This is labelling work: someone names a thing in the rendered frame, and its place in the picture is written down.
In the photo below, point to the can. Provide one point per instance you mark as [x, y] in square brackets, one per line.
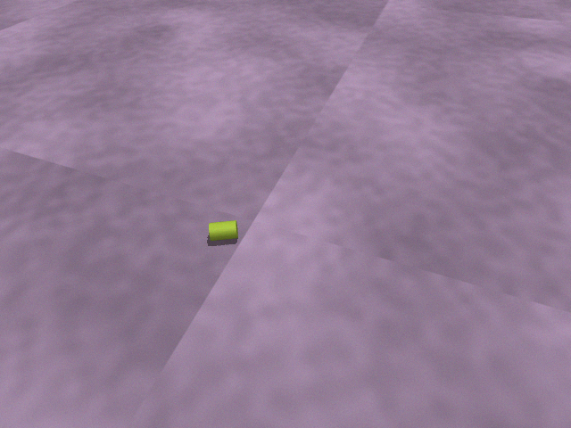
[223, 230]

